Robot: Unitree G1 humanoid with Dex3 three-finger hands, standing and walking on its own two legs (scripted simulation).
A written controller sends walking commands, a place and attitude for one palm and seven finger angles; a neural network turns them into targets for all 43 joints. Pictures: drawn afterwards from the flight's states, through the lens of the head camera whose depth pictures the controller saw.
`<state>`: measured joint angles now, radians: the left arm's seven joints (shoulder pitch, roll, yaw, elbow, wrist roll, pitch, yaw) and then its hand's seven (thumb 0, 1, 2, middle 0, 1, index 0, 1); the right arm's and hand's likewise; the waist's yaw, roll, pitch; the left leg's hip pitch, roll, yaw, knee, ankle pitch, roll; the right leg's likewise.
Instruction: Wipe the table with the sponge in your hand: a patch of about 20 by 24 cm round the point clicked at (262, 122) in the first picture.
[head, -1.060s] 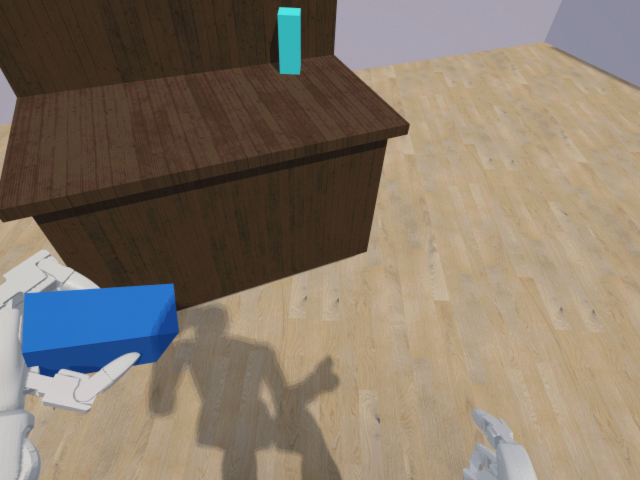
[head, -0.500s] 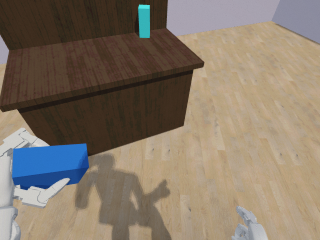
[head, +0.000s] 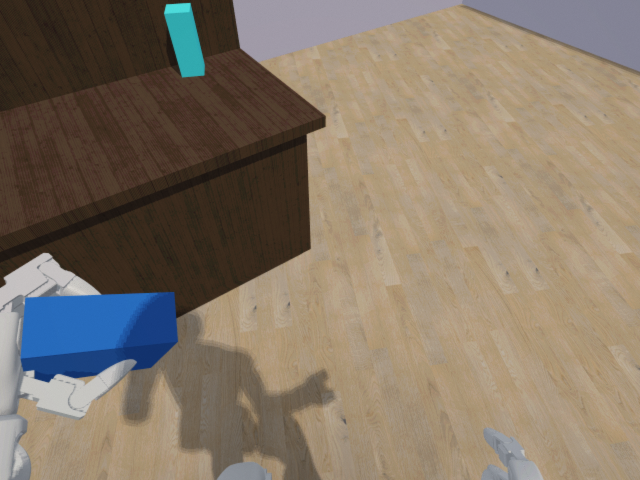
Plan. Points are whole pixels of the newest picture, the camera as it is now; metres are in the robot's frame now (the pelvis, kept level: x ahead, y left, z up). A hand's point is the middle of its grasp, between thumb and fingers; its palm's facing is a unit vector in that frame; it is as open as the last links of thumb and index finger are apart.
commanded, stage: walk to a spot facing it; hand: left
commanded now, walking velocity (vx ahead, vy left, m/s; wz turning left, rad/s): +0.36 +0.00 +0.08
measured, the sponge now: (120, 337) +0.23 +0.20 +0.14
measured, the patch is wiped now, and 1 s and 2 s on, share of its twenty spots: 0.00 0.00 0.00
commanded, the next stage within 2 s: turn to face it in 0.24 s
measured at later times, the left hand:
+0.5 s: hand (135, 208) +0.36 +0.21 +0.18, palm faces +0.39 -0.80 -0.45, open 9.3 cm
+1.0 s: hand (153, 182) +0.40 +0.21 +0.18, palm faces +0.51 -0.75 -0.43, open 9.3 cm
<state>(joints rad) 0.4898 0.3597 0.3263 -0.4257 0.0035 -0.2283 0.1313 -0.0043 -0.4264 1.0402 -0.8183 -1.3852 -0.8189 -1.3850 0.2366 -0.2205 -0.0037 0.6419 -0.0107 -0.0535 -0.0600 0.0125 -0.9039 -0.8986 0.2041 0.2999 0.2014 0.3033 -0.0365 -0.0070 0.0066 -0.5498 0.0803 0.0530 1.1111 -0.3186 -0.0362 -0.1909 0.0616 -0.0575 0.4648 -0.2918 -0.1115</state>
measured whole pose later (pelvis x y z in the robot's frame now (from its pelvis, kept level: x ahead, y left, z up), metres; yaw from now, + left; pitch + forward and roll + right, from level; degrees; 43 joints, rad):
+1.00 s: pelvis +0.22 -0.06 -0.01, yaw +7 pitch +0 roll +0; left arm 0.52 0.41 0.40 -0.59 -0.01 -0.24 0.17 0.00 -0.43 1.04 -0.82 -1.38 -0.82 -1.38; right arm 0.21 -0.20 -0.05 0.58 -0.01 -0.07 -0.07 0.01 -0.91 -0.90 0.20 0.30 0.20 0.30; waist -0.02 -0.05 0.02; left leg -0.24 0.03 0.10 0.58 -0.34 0.02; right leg -0.41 -0.06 -0.11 0.96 -0.53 0.01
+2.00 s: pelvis +0.41 -0.09 -0.01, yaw +12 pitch -1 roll +2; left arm 0.43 0.35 0.35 -0.42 -0.01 -0.22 0.14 0.00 -0.44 1.04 -0.83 -1.38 -0.83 -1.38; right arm 0.20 -0.18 0.00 0.69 0.00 -0.08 -0.05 0.01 -0.90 -0.90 0.21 0.30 0.20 0.30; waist 0.02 0.06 0.06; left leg -0.39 0.05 0.05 1.07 -0.46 -0.01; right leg -0.31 -0.07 -0.18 0.65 -0.32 -0.06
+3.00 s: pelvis +0.54 -0.06 +0.00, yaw +12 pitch +0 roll +3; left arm 0.52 0.37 0.34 -0.55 -0.01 -0.20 0.16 0.00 -0.44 1.04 -0.83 -1.37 -0.83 -1.37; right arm 0.15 -0.26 -0.04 0.57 -0.01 -0.05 -0.08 0.01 -0.91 -0.90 0.20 0.30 0.20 0.30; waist -0.03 -0.03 0.09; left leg -0.35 0.02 0.07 0.68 -0.33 -0.04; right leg -0.25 -0.07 -0.12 0.51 -0.26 -0.04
